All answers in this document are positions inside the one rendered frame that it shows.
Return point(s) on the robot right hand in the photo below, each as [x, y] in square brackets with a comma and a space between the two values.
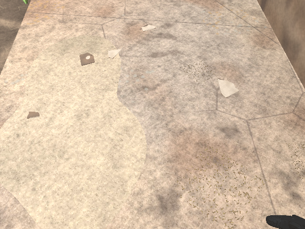
[286, 222]

